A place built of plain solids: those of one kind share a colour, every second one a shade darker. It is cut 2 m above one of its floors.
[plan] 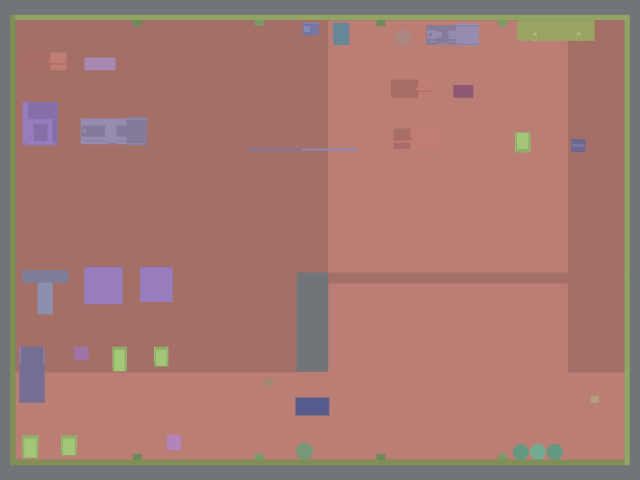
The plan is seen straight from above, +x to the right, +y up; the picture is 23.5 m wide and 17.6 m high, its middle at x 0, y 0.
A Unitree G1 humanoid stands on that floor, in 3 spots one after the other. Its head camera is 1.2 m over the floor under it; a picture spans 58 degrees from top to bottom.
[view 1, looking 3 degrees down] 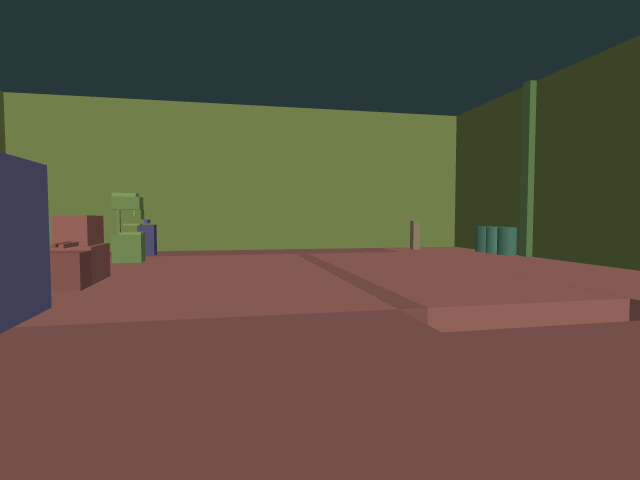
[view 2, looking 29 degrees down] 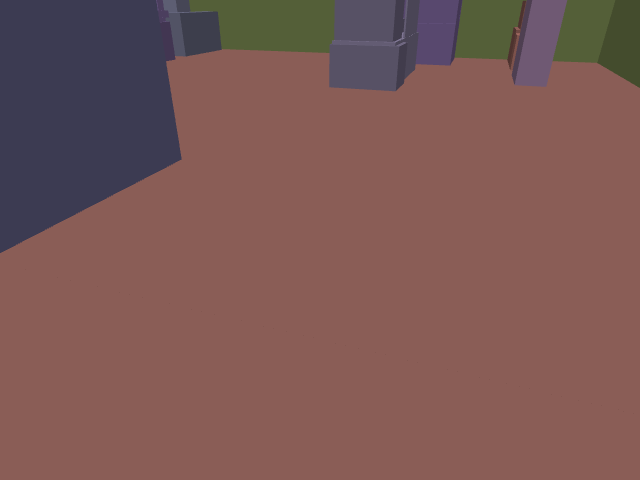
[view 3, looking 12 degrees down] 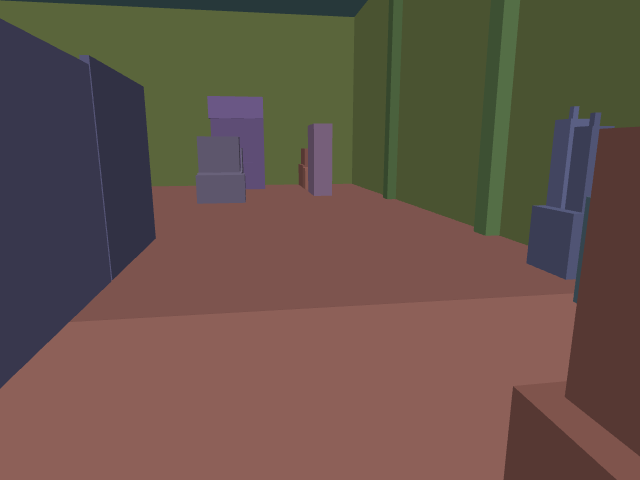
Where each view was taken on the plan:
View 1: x -4.96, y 0.98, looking -12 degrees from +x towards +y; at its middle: wall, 16.50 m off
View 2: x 0.41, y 5.64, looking -161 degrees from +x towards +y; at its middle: floor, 2.48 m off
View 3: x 3.41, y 4.65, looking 171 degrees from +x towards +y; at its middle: floor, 5.77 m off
